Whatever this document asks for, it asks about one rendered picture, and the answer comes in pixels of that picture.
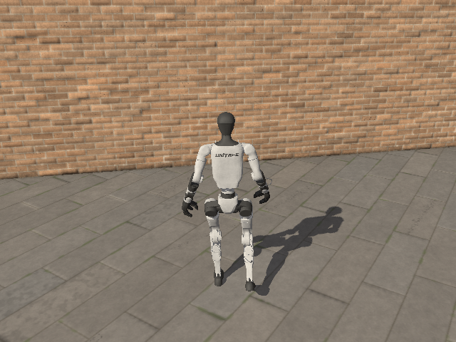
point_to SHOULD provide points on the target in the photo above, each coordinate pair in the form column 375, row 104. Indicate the right robot hand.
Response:
column 266, row 196

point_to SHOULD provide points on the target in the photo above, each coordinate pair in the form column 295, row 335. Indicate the robot right foot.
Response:
column 250, row 285

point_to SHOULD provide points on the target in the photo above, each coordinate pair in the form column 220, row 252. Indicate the robot left upper arm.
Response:
column 204, row 151

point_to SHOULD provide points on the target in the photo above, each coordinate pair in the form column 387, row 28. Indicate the robot left forearm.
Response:
column 191, row 190

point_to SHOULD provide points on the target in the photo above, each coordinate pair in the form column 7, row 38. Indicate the robot right upper arm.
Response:
column 249, row 150

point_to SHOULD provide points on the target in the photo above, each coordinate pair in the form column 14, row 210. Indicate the left robot hand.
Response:
column 186, row 206

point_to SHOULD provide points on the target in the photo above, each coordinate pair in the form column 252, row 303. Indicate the robot left thigh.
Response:
column 211, row 209

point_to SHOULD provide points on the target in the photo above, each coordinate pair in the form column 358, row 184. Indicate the robot right forearm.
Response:
column 262, row 184

